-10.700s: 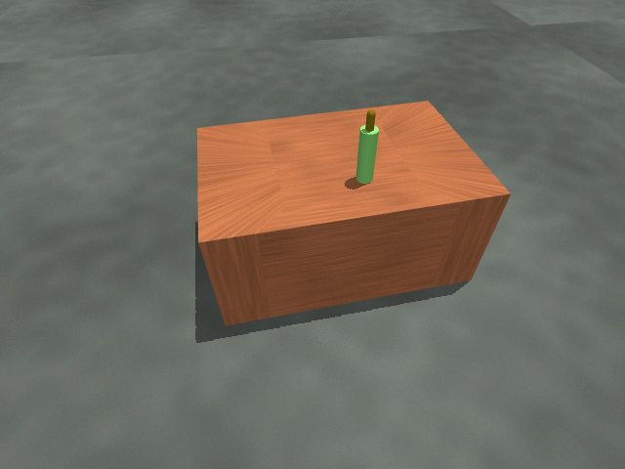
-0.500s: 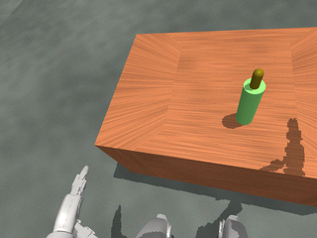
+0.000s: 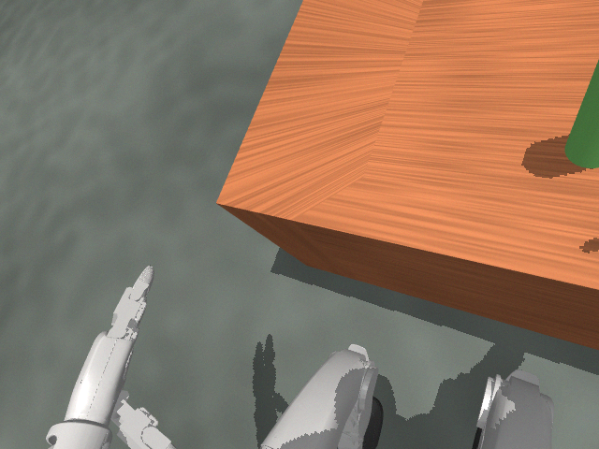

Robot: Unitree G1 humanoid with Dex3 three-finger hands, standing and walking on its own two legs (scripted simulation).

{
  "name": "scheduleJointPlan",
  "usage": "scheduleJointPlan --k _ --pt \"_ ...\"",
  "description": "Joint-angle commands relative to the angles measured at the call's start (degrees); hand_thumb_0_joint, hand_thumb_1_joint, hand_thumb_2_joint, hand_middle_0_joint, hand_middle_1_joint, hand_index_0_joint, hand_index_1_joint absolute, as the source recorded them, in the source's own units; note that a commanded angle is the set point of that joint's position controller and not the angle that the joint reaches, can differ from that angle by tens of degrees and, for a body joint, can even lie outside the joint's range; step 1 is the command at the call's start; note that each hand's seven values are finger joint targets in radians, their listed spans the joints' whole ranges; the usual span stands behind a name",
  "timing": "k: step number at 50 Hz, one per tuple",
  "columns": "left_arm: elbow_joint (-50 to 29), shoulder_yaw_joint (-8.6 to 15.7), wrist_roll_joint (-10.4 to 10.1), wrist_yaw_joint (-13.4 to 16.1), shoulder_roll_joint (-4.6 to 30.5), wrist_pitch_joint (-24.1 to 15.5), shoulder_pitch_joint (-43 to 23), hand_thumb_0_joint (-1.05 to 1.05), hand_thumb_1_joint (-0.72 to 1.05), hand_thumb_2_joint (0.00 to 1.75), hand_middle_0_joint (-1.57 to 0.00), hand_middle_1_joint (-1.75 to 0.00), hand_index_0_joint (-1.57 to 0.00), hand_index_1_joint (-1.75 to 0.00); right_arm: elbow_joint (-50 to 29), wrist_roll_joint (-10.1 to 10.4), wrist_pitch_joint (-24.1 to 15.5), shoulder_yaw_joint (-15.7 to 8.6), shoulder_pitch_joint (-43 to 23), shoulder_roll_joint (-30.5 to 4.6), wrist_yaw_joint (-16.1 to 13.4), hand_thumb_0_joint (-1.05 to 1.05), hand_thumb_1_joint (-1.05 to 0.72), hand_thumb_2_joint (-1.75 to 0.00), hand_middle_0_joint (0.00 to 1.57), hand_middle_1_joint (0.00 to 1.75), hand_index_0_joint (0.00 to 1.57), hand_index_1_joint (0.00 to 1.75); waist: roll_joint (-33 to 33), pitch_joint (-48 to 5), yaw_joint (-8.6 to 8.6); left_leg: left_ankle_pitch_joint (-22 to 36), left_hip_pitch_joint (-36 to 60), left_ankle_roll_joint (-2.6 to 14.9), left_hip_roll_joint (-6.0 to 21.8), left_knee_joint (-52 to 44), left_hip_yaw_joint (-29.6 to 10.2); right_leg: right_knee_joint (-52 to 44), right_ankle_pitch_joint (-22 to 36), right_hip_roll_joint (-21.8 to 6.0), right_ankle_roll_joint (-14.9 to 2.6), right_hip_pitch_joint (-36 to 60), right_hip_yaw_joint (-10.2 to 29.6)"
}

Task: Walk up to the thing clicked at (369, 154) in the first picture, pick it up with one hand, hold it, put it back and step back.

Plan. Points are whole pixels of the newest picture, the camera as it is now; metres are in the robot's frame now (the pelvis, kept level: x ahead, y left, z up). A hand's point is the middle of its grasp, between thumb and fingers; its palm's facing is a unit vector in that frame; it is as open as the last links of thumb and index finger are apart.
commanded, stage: close in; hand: right
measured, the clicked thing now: out of the picture +0.56 -0.21 +0.00
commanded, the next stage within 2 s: rest palm in 0.28 s
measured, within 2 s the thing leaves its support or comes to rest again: leaves its support in 1.86 s
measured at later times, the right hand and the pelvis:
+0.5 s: hand out of the picture +0.52 -0.21 -0.04, palm faces +0.22 +0.97 +0.02, open 17.7 cm; pelvis +0.00 +0.01 +0.00, yaw +0 degrees
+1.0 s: hand (598, 115) +0.56 -0.20 -0.04, palm faces +0.21 +0.98 +0.01, open 15.2 cm; pelvis -0.01 +0.01 -0.01, yaw +0 degrees
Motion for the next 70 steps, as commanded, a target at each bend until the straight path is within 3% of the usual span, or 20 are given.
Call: scheduleJointPlan --k 1,3,6,8,9,10,20,21,27,32,33,37,39,44,47,48,52,56,67,70 --pt "-10.4 11.4 -0.7 1.6 12.3 -0.6 3.5 0.00 -0.54 0.05 -0.04 -0.05 -0.04 -0.05 -19.3 -1.0 -4.0 2.1 -23.0 -14.5 -3.2 0.00 0.61 0.00 0.05 0.04 0.05 0.04 -35.1 -38.6 -3.10 18.1 3.1 3.40 -0.7 -8.8 0.6 -10.1 22.4 0.3 0.33 49.2 2.1" --pt "-10.5 13.9 -0.8 1.8 14.2 0.2 2.9 0.00 -0.53 0.05 -0.03 -0.05 -0.04 -0.05 -19.9 -1.6 -2.9 3.0 -22.4 -13.0 -4.6 0.00 0.61 0.00 0.05 0.04 0.05 0.04 -35.3 -38.5 -2.60 18.2 3.0 3.32 -0.7 -8.6 0.9 -10.0 22.0 0.3 0.46 49.3 2.0" --pt "-9.2 11.7 -1.2 1.3 11.6 1.3 3.8 0.00 -0.53 0.05 -0.03 -0.05 -0.04 -0.05 -16.1 -1.7 -1.1 6.1 -20.2 -6.3 -5.7 0.00 0.61 0.00 0.04 0.05 0.04 0.05 -32.0 -33.0 -2.15 16.6 0.8 3.34 -0.8 -8.3 1.4 -10.8 19.8 0.2 0.60 45.8 2.7" --pt "-10.2 10.6 -1.6 1.0 10.7 2.0 3.2 0.00 -0.53 0.05 -0.04 -0.05 -0.04 -0.05 -14.5 -1.8 -0.6 4.8 -18.7 -6.8 -6.8 0.00 0.61 0.00 0.04 0.05 0.04 0.05 -29.2 -31.7 -2.73 16.5 0.9 3.41 -0.8 -8.0 1.4 -11.0 19.3 0.2 0.37 43.6 3.1" --pt "-14.5 10.8 -1.6 0.9 11.1 1.6 1.5 0.00 -0.53 0.04 -0.04 -0.05 -0.04 -0.05 -15.5 -1.8 -0.5 7.6 -20.3 -3.3 -6.7 0.00 0.61 0.00 0.04 0.05 0.04 0.05 -28.1 -33.9 -2.04 17.0 2.4 3.21 -1.0 -8.6 1.2 -10.3 19.0 0.5 -0.03 43.7 2.6" --pt "-13.8 11.8 -1.7 1.0 11.8 2.0 2.9 0.00 -0.53 0.05 -0.04 -0.05 -0.04 -0.05 -16.2 -1.8 -0.6 4.2 -21.4 -7.4 -7.6 0.00 0.61 0.00 0.04 0.05 0.04 0.05 -26.9 -33.9 -2.14 17.3 3.7 3.11 -0.9 -8.9 0.9 -9.9 17.6 0.8 -0.33 41.9 2.1" --pt "-12.6 11.7 -2.4 0.4 10.3 1.3 6.7 0.00 -0.60 0.09 -0.04 -0.04 -0.02 -0.06 -11.7 -1.8 -1.5 6.8 -20.1 -2.4 -9.2 0.00 0.61 -0.01 0.08 0.05 0.08 0.05 -22.2 -29.1 -0.75 18.4 5.7 2.25 -1.3 -10.0 -0.8 -8.4 15.2 1.6 -1.62 35.3 0.0" --pt "-14.0 11.0 -2.4 0.3 9.7 1.1 5.5 0.00 -0.60 0.09 -0.04 -0.03 -0.02 -0.06 -14.6 -2.0 -2.2 4.8 -22.8 -5.6 -9.8 0.00 0.61 -0.02 0.07 0.05 0.07 0.06 -22.1 -29.9 -1.52 16.9 5.8 2.35 -1.2 -9.8 -0.8 -8.7 13.5 1.6 -1.68 34.8 0.1" --pt "-17.9 12.6 -2.2 0.6 11.8 0.5 5.7 0.00 -0.60 0.09 -0.04 -0.04 -0.01 -0.06 -13.1 -3.2 -2.0 8.2 -21.9 -2.7 -9.7 0.00 0.61 -0.03 0.07 0.06 0.06 0.06 -23.3 -33.8 -0.46 19.5 7.7 2.09 -1.1 -10.1 -1.3 -8.0 16.0 1.5 -1.56 37.7 0.3" --pt "-16.3 12.3 -2.0 0.5 11.2 0.8 5.5 0.00 -0.60 0.09 -0.04 -0.04 -0.02 -0.06 -14.1 -3.8 -1.6 7.0 -26.8 -5.5 -10.9 0.00 0.61 0.00 0.13 0.05 0.12 0.05 -26.1 -31.9 -0.37 16.5 4.6 2.41 -1.1 -9.5 -1.0 -8.4 13.8 1.5 -1.13 38.0 0.3" --pt "-16.7 11.9 -1.9 0.4 10.9 0.6 4.9 0.00 -0.56 0.06 -0.04 -0.05 -0.03 -0.06 -12.6 -3.7 -1.3 8.7 -25.0 -2.6 -10.9 0.00 0.61 0.00 0.20 0.07 0.19 0.07 -25.1 -32.2 -0.22 17.5 4.6 2.33 -1.3 -9.3 -0.8 -8.1 14.9 1.3 -1.35 38.0 0.4" --pt "-16.2 11.1 -1.8 0.2 10.7 0.6 4.4 0.00 -0.56 0.06 -0.04 -0.05 -0.03 -0.06 -9.8 -4.4 -1.2 7.7 -24.4 -4.6 -11.2 0.00 0.61 0.00 0.35 0.17 0.34 0.17 -23.9 -31.1 0.21 18.8 4.2 2.31 -1.4 -8.1 -0.5 -7.2 16.0 1.4 -1.56 35.6 0.6" --pt "-19.3 12.5 -1.8 0.4 12.7 0.6 3.7 0.00 -0.56 0.06 -0.04 -0.05 -0.03 -0.06 -15.2 -4.5 -1.6 5.2 -29.4 -9.3 -11.7 0.00 0.60 -0.03 0.41 0.21 0.40 0.21 -25.1 -36.1 0.35 19.4 5.4 2.35 -1.4 -8.1 -0.8 -6.8 17.0 1.3 -1.60 37.8 0.7" --pt "-17.0 12.3 -1.9 0.2 12.2 1.2 6.0 0.00 -0.55 0.06 -0.04 -0.05 -0.03 -0.06 -9.9 -4.9 0.3 8.9 -28.1 -3.5 -11.2 0.00 0.53 -0.16 0.60 0.39 0.59 0.39 -25.2 -34.1 2.24 19.9 3.8 2.36 -1.7 -7.7 0.3 -7.0 17.7 1.4 -1.39 37.8 1.0" --pt "-17.8 14.0 -1.9 0.5 13.8 1.7 4.7 0.00 -0.55 0.06 -0.03 -0.05 -0.03 -0.05 -13.6 -5.7 0.8 7.4 -32.5 -8.6 -12.1 0.00 0.49 -0.21 0.70 0.46 0.70 0.46 -27.7 -36.4 1.44 19.9 3.6 2.40 -1.6 -7.9 -0.1 -6.7 18.9 1.1 -1.40 40.4 0.9" --pt "-15.8 13.0 -1.7 0.3 12.7 1.8 4.7 0.00 -0.55 0.06 -0.03 -0.05 -0.03 -0.05 -8.9 -5.6 1.6 10.3 -30.2 -3.1 -11.7 0.00 0.49 -0.22 0.74 0.48 0.73 0.48 -26.6 -33.3 2.66 19.5 2.0 2.41 -1.6 -7.4 0.5 -6.6 18.4 1.1 -1.21 39.0 1.1" --pt "-17.8 13.8 -1.9 0.6 14.0 1.8 3.9 0.00 -0.55 0.07 -0.03 -0.05 -0.03 -0.05 -14.4 -5.9 1.6 7.4 -32.5 -8.7 -12.4 0.00 0.42 -0.34 0.93 0.65 0.93 0.65 -28.0 -37.1 1.09 19.2 3.8 2.56 -1.6 -7.6 0.4 -7.3 18.0 1.3 -1.03 40.5 0.9" --pt "-16.7 12.6 -2.1 0.3 12.2 2.0 4.8 0.00 -0.55 0.06 -0.03 -0.05 -0.03 -0.05 -10.2 -5.0 2.9 10.0 -28.6 -2.7 -11.6 0.00 0.29 -0.48 1.04 0.78 1.04 0.79 -26.9 -33.9 1.47 21.2 3.7 2.45 -1.7 -8.0 0.8 -7.4 20.7 1.1 -1.14 40.4 0.9" --pt "-21.0 13.7 -2.7 0.3 13.6 1.4 5.8 0.00 -0.57 0.07 -0.04 -0.04 -0.03 -0.05 -12.2 -4.1 2.7 6.8 -26.3 -6.0 -11.7 0.00 -0.17 -0.90 1.33 1.17 1.34 1.17 -24.1 -35.3 1.27 21.5 8.1 2.09 -1.6 -9.6 -0.3 -7.5 17.3 1.6 -1.76 37.3 0.1" --pt "-16.4 11.5 -2.7 -0.1 10.7 1.5 7.6 0.00 -0.56 0.06 -0.03 -0.04 -0.02 -0.05 -11.8 -3.9 2.8 7.3 -24.9 -5.0 -11.1 0.00 -0.25 -1.01 1.37 1.26 1.38 1.26 -24.3 -31.9 -0.16 21.5 6.9 2.15 -1.5 -9.1 -0.5 -7.2 17.5 1.6 -1.77 35.1 -0.3"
